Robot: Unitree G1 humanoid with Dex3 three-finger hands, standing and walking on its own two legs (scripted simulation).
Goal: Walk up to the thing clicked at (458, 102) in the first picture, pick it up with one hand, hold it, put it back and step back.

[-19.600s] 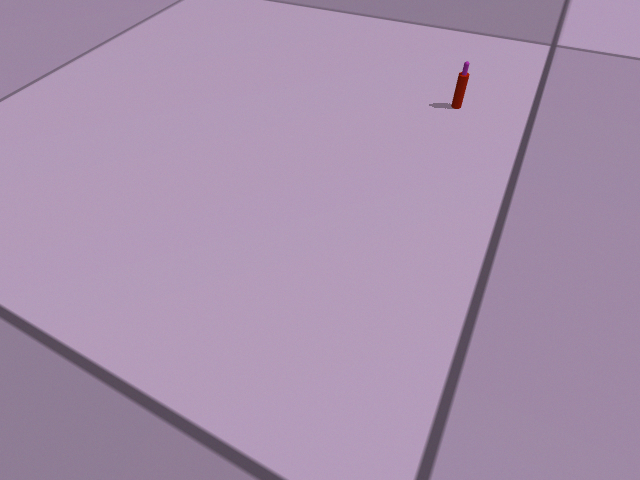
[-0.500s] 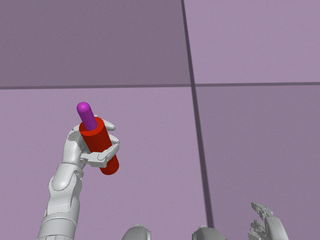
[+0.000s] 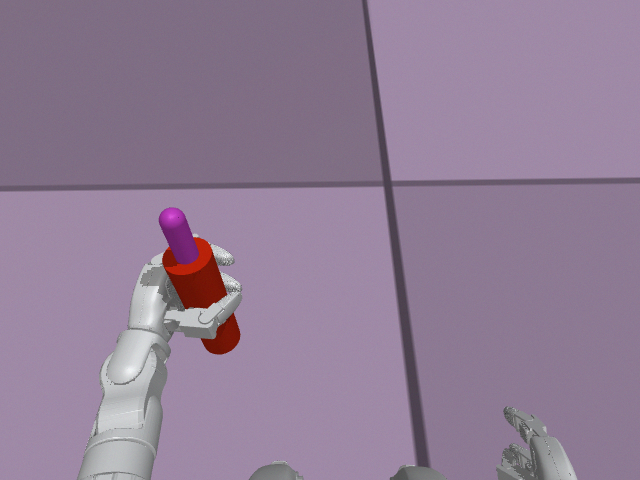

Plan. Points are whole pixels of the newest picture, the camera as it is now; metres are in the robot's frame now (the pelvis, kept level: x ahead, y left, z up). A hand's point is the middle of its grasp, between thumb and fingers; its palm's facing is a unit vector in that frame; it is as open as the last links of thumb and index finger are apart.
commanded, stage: hold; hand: left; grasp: from the side
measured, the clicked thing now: (200, 286) +0.32 +0.17 +0.06
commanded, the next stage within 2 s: none
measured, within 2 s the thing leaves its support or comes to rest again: neither
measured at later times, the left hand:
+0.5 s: hand (206, 295) +0.32 +0.16 +0.06, palm faces -0.10 -0.99 +0.00, open 7.2 cm
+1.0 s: hand (208, 302) +0.31 +0.16 +0.05, palm faces -0.13 -0.99 -0.01, open 7.3 cm
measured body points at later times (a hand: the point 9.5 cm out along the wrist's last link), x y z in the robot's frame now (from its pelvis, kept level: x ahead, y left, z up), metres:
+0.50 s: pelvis -0.01 +0.00 +0.00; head +0.02 +0.01 +0.45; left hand +0.31 +0.22 +0.06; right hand +0.13 -0.24 -0.10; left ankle +0.03 +0.13 -0.70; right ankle +0.01 -0.13 -0.70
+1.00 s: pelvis -0.01 +0.00 +0.01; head +0.02 +0.00 +0.45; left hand +0.31 +0.21 +0.06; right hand +0.13 -0.24 -0.10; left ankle +0.03 +0.13 -0.70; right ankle +0.01 -0.13 -0.70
